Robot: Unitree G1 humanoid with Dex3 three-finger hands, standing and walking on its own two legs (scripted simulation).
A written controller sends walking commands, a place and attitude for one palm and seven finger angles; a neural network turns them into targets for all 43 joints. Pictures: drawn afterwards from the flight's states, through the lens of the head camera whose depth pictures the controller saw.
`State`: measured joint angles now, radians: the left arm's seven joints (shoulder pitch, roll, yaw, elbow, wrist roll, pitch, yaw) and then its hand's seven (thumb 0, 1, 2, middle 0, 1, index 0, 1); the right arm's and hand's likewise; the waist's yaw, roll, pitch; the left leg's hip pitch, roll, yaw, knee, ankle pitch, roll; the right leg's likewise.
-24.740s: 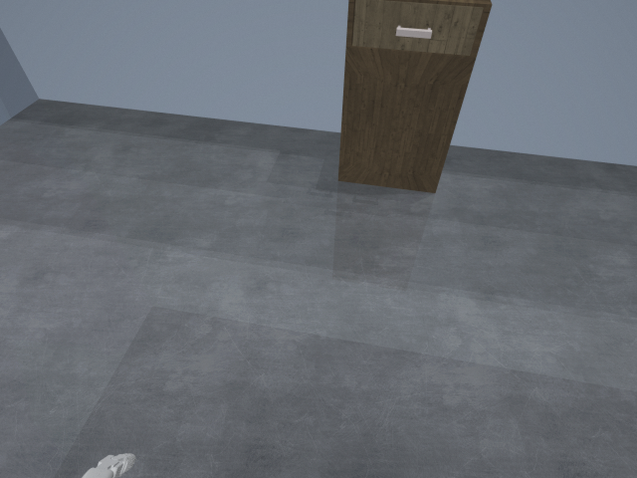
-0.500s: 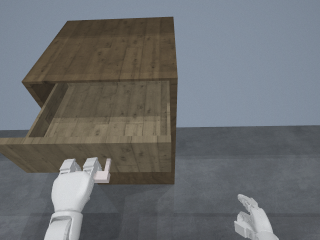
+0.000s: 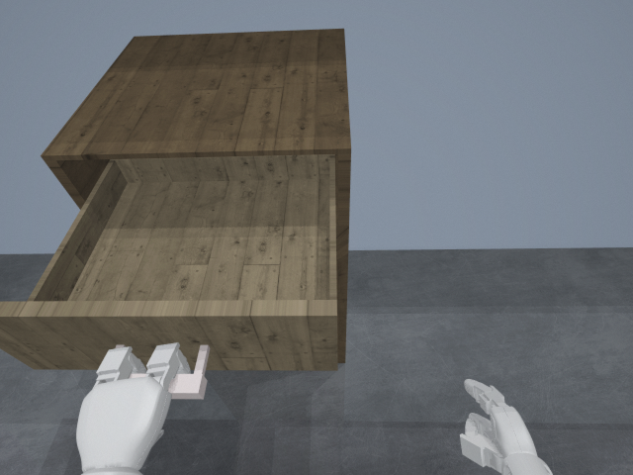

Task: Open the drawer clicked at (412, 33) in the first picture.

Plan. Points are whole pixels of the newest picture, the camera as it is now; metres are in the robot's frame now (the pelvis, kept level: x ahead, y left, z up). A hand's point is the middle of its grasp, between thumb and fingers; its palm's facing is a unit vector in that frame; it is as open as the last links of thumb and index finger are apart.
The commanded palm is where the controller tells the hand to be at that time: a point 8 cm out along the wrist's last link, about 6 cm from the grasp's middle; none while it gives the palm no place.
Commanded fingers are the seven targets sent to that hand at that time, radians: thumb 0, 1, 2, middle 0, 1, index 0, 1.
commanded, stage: pull the drawer open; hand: left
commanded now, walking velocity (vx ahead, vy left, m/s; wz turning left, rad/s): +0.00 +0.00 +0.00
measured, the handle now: (156, 369) +0.23 +0.23 +0.02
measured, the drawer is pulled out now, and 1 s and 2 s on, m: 0.28 0.30 0.30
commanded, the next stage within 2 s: open the thumb to release the handle in 0.46 s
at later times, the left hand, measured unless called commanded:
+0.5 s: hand (145, 445) +0.15 +0.22 +0.00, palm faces -0.01 -0.10 -0.99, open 5.8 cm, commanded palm +0.11 +0.22 +0.05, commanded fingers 0.00 0.90 0.90 -0.40 -1.35 -0.40 -1.35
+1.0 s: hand (141, 439) +0.16 +0.22 +0.00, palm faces +0.02 -0.08 -1.00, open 11.0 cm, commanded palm +0.13 +0.24 +0.05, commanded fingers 0.00 -0.50 0.30 -0.30 -1.20 -0.30 -1.20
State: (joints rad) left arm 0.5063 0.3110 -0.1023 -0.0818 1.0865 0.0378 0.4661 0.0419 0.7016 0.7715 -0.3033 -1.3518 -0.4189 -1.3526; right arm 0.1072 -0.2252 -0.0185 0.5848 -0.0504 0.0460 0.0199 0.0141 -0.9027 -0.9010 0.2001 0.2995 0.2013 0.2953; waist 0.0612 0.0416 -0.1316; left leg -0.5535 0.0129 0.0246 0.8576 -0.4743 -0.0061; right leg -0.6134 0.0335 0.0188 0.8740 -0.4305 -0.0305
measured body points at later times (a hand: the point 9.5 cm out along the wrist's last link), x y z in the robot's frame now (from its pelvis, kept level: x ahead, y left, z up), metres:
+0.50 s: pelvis +0.00 +0.00 -0.01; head +0.03 -0.03 +0.44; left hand +0.15 +0.22 +0.05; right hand +0.21 -0.22 -0.10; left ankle -0.03 +0.12 -0.70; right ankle +0.00 -0.10 -0.70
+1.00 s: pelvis -0.01 -0.01 +0.00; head +0.02 -0.03 +0.44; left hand +0.15 +0.23 +0.06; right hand +0.21 -0.22 -0.10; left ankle -0.03 +0.12 -0.70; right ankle +0.00 -0.10 -0.70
